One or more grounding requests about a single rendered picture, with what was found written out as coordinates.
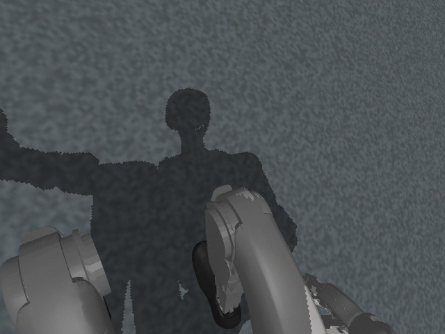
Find right robot hand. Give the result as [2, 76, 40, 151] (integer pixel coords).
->
[303, 273, 365, 334]

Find right robot arm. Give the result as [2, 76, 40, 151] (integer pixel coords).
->
[348, 312, 396, 334]

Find right robot foot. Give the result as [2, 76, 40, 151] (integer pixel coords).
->
[192, 240, 241, 329]

